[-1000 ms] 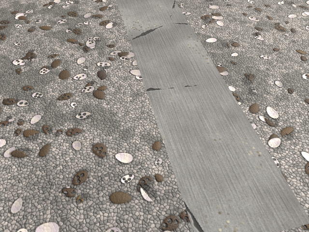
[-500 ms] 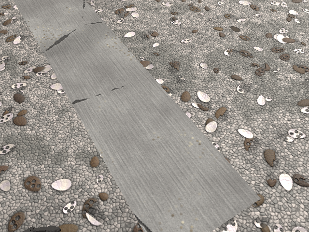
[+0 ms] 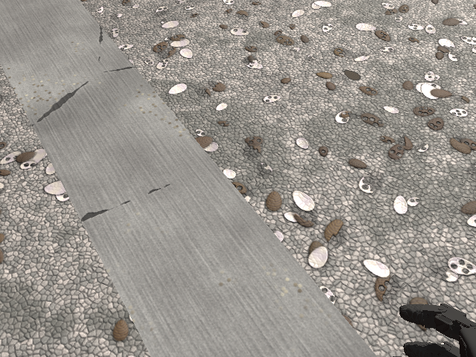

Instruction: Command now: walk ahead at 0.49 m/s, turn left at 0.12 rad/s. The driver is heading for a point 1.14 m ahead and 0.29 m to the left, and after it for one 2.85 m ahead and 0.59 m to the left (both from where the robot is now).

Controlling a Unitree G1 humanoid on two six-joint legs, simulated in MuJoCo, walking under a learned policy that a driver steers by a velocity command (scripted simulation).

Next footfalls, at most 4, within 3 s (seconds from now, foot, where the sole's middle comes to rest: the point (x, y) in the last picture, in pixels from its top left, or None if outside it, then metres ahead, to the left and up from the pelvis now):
0.04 left None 0.20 0.10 -0.77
0.50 right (307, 351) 0.49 -0.07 -0.77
1.02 left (180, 299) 0.61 0.29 -0.77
1.58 right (221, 199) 0.98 0.21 -0.77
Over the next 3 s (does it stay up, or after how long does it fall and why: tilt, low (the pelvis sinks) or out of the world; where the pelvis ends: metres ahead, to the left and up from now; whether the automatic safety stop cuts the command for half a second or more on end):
stays up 1.25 0.35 0.00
